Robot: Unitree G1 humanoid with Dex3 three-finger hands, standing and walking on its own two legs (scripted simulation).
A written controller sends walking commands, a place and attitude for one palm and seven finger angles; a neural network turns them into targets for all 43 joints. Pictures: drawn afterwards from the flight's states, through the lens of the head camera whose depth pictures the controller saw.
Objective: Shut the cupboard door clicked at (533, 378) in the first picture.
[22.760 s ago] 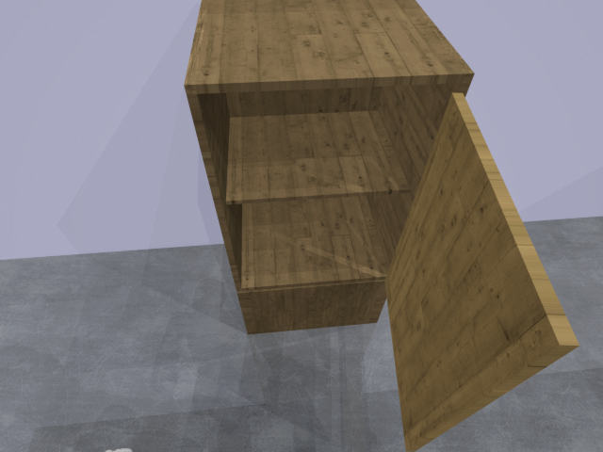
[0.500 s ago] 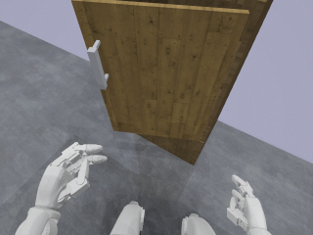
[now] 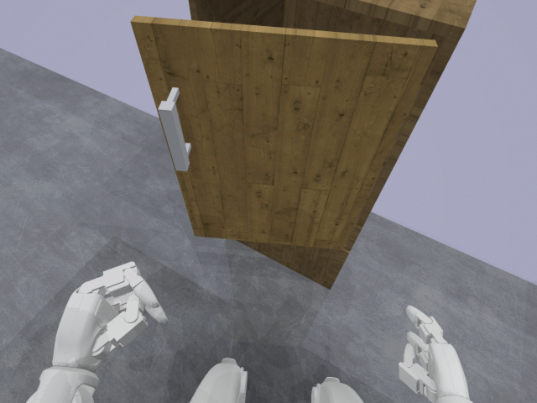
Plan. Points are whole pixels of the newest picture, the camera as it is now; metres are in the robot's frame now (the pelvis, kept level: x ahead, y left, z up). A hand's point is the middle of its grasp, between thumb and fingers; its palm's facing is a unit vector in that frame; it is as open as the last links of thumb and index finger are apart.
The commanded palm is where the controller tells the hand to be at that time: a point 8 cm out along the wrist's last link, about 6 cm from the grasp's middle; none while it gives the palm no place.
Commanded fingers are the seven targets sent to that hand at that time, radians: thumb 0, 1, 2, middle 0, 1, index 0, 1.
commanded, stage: raise the hand and make a fist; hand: left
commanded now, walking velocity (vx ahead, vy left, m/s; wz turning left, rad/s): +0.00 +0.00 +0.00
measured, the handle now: (178, 131) +0.53 +0.21 +0.08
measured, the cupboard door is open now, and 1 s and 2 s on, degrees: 24 24 24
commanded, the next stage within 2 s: bring the fist close to the handle in 0.80 s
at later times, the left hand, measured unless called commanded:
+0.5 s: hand (142, 298) +0.23 +0.18 +0.08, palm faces -0.02 -1.00 -0.04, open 3.1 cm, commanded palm +0.21 +0.23 +0.08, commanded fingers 0.00 0.90 0.90 -1.30 -1.50 -1.30 -1.50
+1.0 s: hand (155, 299) +0.23 +0.16 +0.08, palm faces -0.02 -1.00 -0.04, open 3.1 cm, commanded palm +0.22 +0.22 +0.08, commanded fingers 0.00 0.90 0.90 -1.30 -1.50 -1.30 -1.50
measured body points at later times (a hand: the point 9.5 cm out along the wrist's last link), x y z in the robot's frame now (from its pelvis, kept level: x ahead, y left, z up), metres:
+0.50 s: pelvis +0.01 -0.01 +0.01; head +0.06 -0.01 +0.46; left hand +0.23 +0.23 +0.08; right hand +0.18 -0.25 -0.06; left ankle +0.04 +0.10 -0.65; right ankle +0.02 -0.14 -0.65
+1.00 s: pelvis +0.01 -0.02 +0.01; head +0.06 -0.02 +0.46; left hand +0.23 +0.22 +0.08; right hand +0.19 -0.25 -0.06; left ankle +0.04 +0.10 -0.65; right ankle +0.02 -0.14 -0.65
